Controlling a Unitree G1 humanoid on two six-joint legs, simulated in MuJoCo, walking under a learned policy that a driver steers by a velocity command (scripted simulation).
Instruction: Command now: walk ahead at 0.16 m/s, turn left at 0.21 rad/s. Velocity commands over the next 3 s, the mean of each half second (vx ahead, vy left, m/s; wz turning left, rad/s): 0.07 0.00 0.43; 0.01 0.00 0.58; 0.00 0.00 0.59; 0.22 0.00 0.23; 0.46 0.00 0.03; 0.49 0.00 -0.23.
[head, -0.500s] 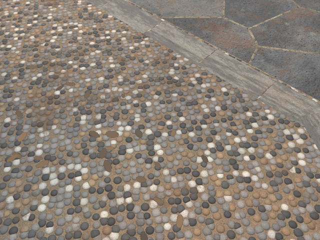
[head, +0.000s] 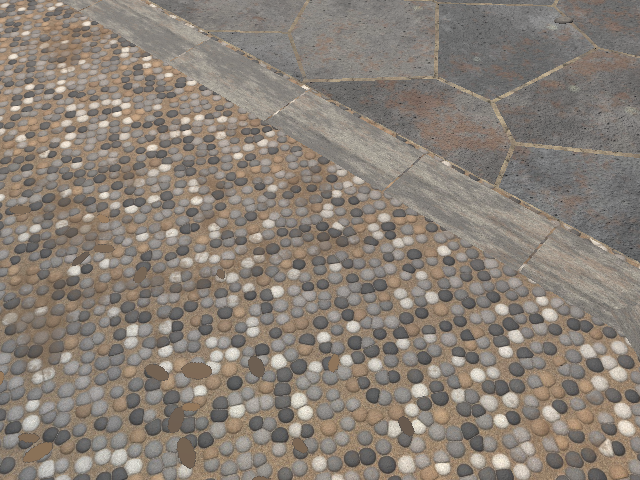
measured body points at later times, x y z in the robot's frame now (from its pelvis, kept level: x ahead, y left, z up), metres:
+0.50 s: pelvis +0.11 -0.01 -0.01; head +0.15 -0.02 +0.44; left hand +0.17 +0.30 -0.10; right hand +0.34 -0.25 -0.11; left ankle +0.16 +0.11 -0.74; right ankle +0.18 -0.13 -0.74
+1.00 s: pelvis +0.11 +0.01 +0.00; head +0.13 +0.06 +0.44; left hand +0.06 +0.34 -0.11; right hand +0.40 -0.13 -0.08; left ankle +0.06 +0.10 -0.74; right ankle +0.17 -0.13 -0.67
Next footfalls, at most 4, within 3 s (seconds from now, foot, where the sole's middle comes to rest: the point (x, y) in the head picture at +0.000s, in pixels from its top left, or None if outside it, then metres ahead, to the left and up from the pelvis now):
0.06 left None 0.20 0.11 -0.78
0.48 right None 0.21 -0.12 -0.78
0.88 left None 0.09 0.12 -0.78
1.32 right None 0.25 -0.04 -0.78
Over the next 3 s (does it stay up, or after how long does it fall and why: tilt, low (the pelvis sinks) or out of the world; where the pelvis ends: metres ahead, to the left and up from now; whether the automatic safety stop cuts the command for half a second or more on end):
stays up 0.44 0.56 0.01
